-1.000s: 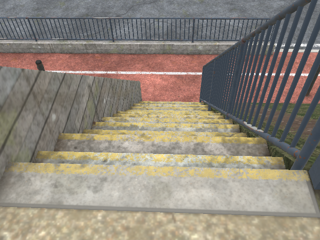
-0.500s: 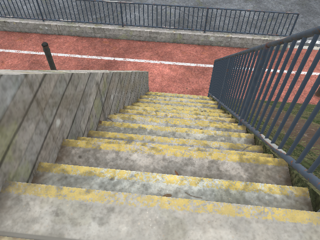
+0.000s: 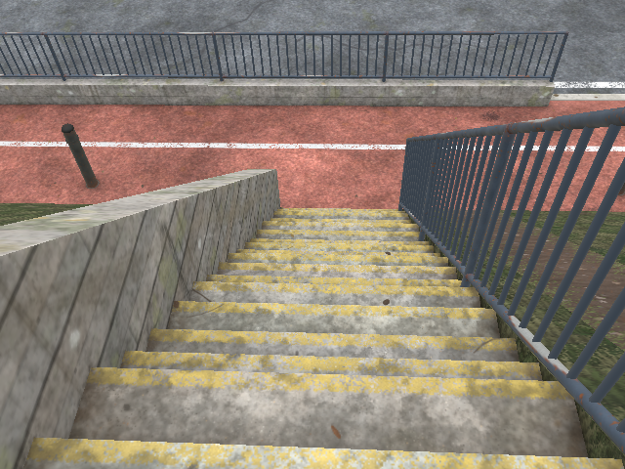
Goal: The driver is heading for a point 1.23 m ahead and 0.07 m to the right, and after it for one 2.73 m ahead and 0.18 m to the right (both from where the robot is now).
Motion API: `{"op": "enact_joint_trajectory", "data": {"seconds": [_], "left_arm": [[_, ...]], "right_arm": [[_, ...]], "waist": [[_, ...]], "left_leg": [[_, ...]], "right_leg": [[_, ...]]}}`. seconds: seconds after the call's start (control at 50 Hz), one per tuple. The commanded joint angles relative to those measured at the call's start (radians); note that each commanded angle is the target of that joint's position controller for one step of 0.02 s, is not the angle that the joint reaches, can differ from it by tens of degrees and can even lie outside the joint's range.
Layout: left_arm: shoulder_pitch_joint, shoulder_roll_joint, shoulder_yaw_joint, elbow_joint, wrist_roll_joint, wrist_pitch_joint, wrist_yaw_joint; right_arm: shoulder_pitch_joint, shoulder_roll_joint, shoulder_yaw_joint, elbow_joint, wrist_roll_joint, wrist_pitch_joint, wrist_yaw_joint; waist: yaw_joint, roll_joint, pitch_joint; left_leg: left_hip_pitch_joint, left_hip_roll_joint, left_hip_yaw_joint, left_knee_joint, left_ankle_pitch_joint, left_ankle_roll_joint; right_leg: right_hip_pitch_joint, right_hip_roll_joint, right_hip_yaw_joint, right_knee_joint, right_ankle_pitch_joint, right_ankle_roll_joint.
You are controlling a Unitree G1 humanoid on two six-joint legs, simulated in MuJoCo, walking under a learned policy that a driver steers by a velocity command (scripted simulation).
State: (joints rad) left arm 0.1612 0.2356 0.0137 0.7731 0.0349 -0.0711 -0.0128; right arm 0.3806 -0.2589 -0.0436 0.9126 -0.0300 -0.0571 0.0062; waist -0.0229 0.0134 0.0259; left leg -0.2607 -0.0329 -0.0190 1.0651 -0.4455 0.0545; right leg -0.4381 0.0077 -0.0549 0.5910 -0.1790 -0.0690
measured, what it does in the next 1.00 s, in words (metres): walks ahead: left foot, then right foot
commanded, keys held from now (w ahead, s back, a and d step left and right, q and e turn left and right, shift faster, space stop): w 0.30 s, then no key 0.44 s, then w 0.26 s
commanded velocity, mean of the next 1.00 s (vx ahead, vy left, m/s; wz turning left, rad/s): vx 0.31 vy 0.00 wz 0.00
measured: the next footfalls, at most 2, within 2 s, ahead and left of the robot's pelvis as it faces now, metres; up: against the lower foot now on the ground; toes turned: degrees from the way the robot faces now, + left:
left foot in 0.40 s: +0.28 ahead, +0.12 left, +0.00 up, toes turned +3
right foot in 0.78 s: +0.25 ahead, -0.10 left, +0.00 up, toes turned +0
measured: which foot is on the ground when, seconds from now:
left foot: up 0.00-0.38, down 0.40-1.00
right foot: down 0.00-0.42, up 0.44-0.76, down 0.78-1.00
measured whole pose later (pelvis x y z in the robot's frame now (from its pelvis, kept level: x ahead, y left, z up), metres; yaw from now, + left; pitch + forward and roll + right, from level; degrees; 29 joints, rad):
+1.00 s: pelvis +0.24 +0.03 +0.00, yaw +0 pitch -1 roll +0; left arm 0.34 0.21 0.02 0.95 0.01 0.05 0.01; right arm 0.32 -0.22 -0.01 0.91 -0.02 0.02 0.02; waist 0.01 -0.01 -0.02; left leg -0.26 -0.04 0.05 0.58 -0.30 0.06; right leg -0.21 -0.02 0.01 0.59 -0.37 -0.02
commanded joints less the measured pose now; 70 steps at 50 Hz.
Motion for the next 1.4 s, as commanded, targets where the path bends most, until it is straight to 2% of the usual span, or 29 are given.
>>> {"op": "enact_joint_trajectory", "data": {"seconds": [0.02,0.12,0.14,0.2,0.22,0.24,0.28,0.3,0.32,0.34,0.36,0.42,0.48,0.5,0.52,0.6,0.76,0.84,0.96,1.0,1.1,1.12,1.18,1.28,1.3,1.32,1.34,1.36,1.4], "left_arm": [[0.185,0.131,0.053,0.024,-0.007,0.001,0.012],[0.218,0.118,0.051,0.057,-0.023,-0.009,0.015],[0.206,0.044,0.031,0.046,0.076,-0.056,-0.016],[0.234,0.083,0.039,0.058,0.051,-0.067,-0.028],[0.21,0.156,0.058,0.077,-0.083,-0.033,-0.003],[0.228,0.16,0.055,0.082,-0.083,-0.025,0.002],[0.274,0.13,0.048,0.111,-0.044,-0.006,0.011],[0.281,0.052,0.011,0.117,0.146,-0.049,-0.037],[0.253,0.135,0.057,0.118,-0.031,-0.013,0.005],[0.237,0.097,0.024,0.091,0.071,-0.052,-0.034],[0.271,0.137,0.051,0.117,-0.047,-0.001,0.01],[0.357,0.094,0.043,0.118,-0.069,0.056,0.062],[0.369,0.094,0.065,0.13,-0.04,0.081,0.055],[0.214,0.121,0.049,0.05,0.057,0.023,0.019],[0.24,0.127,0.086,0.118,-0.048,0.069,0.043],[0.326,0.008,0.031,0.131,0.047,0.07,-0.007],[0.277,-0.001,-0.013,0.167,-0.031,0.143,0.045],[0.192,0.141,0.028,0.157,-0.042,0.134,0.027],[0.108,0.063,0.033,0.085,0.031,0.069,-0.001],[0.061,0.048,0.023,0.086,-0.043,0.116,0.027],[0.086,0.06,0.028,0.078,-0.01,0.108,0.03],[0.035,-0.041,-0.02,0.032,0.096,0.029,0.015],[0.096,0.082,0.022,0.065,-0.027,0.047,0.012],[0.07,0.041,0.023,0.026,-0.015,0.101,0.029],[0.397,-0.016,0.004,0.081,0.121,0.021,0.011],[0.427,0.082,0.038,0.13,-0.01,0.037,0.011],[0.532,0.179,0.04,0.106,0.075,-0.046,-0.021],[0.474,0.247,0.077,0.161,-0.058,0.001,-0.005],[0.312,0.178,0.056,0.106,-0.027,0.026,0.013]], "right_arm": [[-0.04,-0.098,-0.03,-0.116,0.039,-0.022,0.0],[-0.043,-0.051,-0.021,-0.119,0.001,0.07,-0.004],[-0.076,0.046,0.039,-0.115,-0.094,0.015,0.035],[-0.168,-0.029,0.021,-0.14,-0.054,-0.039,0.039],[-0.222,-0.06,-0.001,-0.176,0.014,0.004,0.018],[-0.204,-0.038,0.008,-0.169,0.016,0.036,0.014],[-0.068,-0.041,0.002,-0.106,0.009,0.075,0.007],[-0.065,0.007,0.046,-0.138,-0.098,0.026,0.054],[-0.064,-0.068,-0.01,-0.11,-0.013,0.052,0.017],[-0.176,-0.043,0.027,-0.182,-0.071,0.004,0.044],[-0.201,-0.024,0.011,-0.172,0.0,0.026,0.012],[0.143,-0.113,-0.015,-0.082,0.003,0.012,-0.019],[0.094,-0.127,-0.018,-0.09,0.048,0.03,0.004],[0.064,-0.15,-0.042,-0.084,-0.062,-0.05,0.06],[0.0,-0.035,0.004,-0.094,0.031,-0.004,0.021],[-0.075,0.013,0.034,-0.101,-0.045,-0.034,0.05],[-0.032,-0.055,0.036,-0.034,0.04,0.073,-0.026],[-0.024,-0.041,0.029,-0.041,0.017,0.124,-0.02],[0.022,-0.003,0.018,-0.014,-0.041,0.013,0.057],[0.034,-0.108,-0.01,-0.029,0.021,0.075,0.005],[0.031,-0.117,-0.022,-0.04,0.015,0.072,-0.015],[0.052,0.031,0.017,-0.047,-0.063,-0.026,0.008],[0.023,-0.185,-0.042,-0.035,0.028,0.001,-0.007],[0.006,-0.145,-0.024,-0.046,0.037,0.052,-0.02],[-0.308,-0.068,0.017,-0.177,-0.146,-0.014,0.012],[-0.196,-0.12,-0.031,-0.112,0.019,0.035,-0.026],[-0.168,0.068,0.023,-0.241,-0.042,-0.035,0.011],[-0.007,-0.089,-0.027,-0.12,0.029,0.006,-0.038],[-0.071,-0.122,-0.046,-0.098,0.02,0.047,-0.063]], "waist": [[0.051,-0.098,-0.057],[-0.007,-0.087,-0.011],[0.04,-0.058,0.058],[0.062,-0.041,-0.012],[0.0,-0.071,-0.019],[0.01,-0.107,-0.057],[-0.007,-0.15,-0.054],[-0.008,-0.053,0.062],[-0.031,-0.088,-0.027],[0.029,-0.03,0.042],[0.032,-0.099,0.004],[-0.035,0.037,-0.142],[0.0,0.136,-0.111],[-0.033,0.171,-0.048],[0.027,0.031,-0.054],[0.127,0.078,-0.038],[0.048,0.108,-0.106],[0.005,-0.224,0.08],[-0.002,0.039,0.146],[-0.043,0.069,0.061],[-0.007,0.061,0.003],[-0.043,0.086,0.034],[0.011,0.08,-0.038],[0.02,0.075,0.017],[0.224,-0.1,0.019],[0.219,-0.164,-0.045],[0.123,-0.236,-0.05],[0.056,-0.142,-0.035],[0.041,-0.124,0.123]], "left_leg": [[-0.415,0.069,-0.052,0.202,0.095,0.027],[-0.298,0.107,-0.025,0.0,0.178,-0.03],[-0.419,0.152,-0.093,-0.022,0.294,-0.031],[-0.452,0.136,-0.058,-0.28,0.483,-0.044],[-0.213,0.098,0.041,-0.325,0.542,-0.037],[-0.107,0.047,0.1,-0.253,0.522,-0.045],[-0.1,0.077,0.054,-0.125,0.549,-0.017],[-0.246,0.153,-0.079,-0.125,0.498,-0.024],[-0.233,0.097,0.035,-0.155,0.469,0.001],[-0.229,0.104,0.014,-0.336,0.217,-0.022],[-0.172,0.005,0.134,-0.354,0.175,-0.007],[0.264,0.176,-0.07,-0.528,0.911,0.072],[0.245,0.381,-0.304,-0.656,1.06,0.287],[0.086,0.384,-0.309,-0.691,0.749,0.315],[0.115,0.324,-0.222,-0.698,0.89,0.237],[-0.127,0.265,-0.078,-0.735,0.751,0.169],[0.021,0.217,-0.077,-0.614,0.801,0.114],[-0.077,-0.014,0.091,-0.518,-0.05,0.022],[0.091,-0.001,0.061,-0.54,-0.044,0.018],[0.138,0.159,-0.213,-0.756,-0.042,0.083],[0.124,0.31,-0.336,-0.756,0.313,0.232],[0.037,0.312,-0.311,-0.783,0.012,0.248],[0.015,0.245,-0.227,-0.712,0.397,0.219],[-0.108,0.214,-0.128,-0.563,0.461,0.141],[-0.558,0.14,-0.04,-0.013,0.33,0.089],[-0.5,0.03,0.009,0.09,0.016,0.072],[-0.611,-0.162,-0.182,0.387,-0.1,0.074],[-0.698,-0.075,-0.174,0.253,-0.12,0.048],[-0.662,0.017,-0.195,0.157,0.042,-0.008]], "right_leg": [[0.392,-0.312,0.429,-0.347,-0.069,-0.154],[0.216,-0.225,0.229,-0.398,0.212,-0.15],[0.177,-0.263,0.258,-0.465,0.041,-0.213],[0.248,-0.216,0.212,-0.446,0.106,-0.209],[0.155,-0.148,0.103,-0.41,0.325,-0.135],[0.102,-0.121,0.041,-0.375,0.457,-0.109],[0.165,-0.174,0.044,-0.291,0.514,-0.094],[0.082,-0.252,0.135,-0.265,0.409,-0.153],[0.268,-0.213,0.053,-0.213,0.522,-0.116],[0.146,-0.23,0.134,-0.22,0.475,-0.156],[0.304,-0.165,0.068,-0.169,0.653,-0.111],[0.203,-0.08,0.053,0.289,0.474,-0.01],[-0.119,0.052,0.182,0.684,-0.42,0.046],[-0.234,-0.005,0.196,0.912,-0.403,0.064],[-0.134,0.014,0.216,0.674,-0.275,0.045],[0.036,-0.079,0.214,0.586,-0.187,0.151],[0.252,-0.03,0.035,-0.051,-0.132,0.082],[0.125,-0.174,0.285,-0.303,-0.249,-0.06],[-0.092,-0.145,0.169,-0.216,-0.526,-0.075],[-0.053,0.027,0.031,-0.004,-0.287,-0.001],[-0.119,-0.041,0.092,0.362,-0.292,0.036],[-0.17,-0.082,0.135,0.433,-0.363,0.04],[-0.015,-0.022,0.024,0.31,-0.189,0.041],[0.119,0.024,-0.026,0.116,-0.48,0.031],[0.549,-0.01,0.031,0.327,-0.001,0.034],[0.48,-0.129,0.251,-0.139,0.1,-0.047],[0.465,-0.247,0.447,0.032,0.815,-0.176],[0.54,-0.374,0.461,-0.031,0.807,-0.162],[0.312,-0.348,0.522,-0.112,0.344,-0.22]]}}
Keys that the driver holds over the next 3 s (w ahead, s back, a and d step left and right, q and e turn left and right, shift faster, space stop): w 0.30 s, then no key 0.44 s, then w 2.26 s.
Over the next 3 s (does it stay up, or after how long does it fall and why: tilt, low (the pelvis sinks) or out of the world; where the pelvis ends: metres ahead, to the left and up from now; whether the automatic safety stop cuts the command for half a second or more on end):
stays up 0.99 -0.01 -0.66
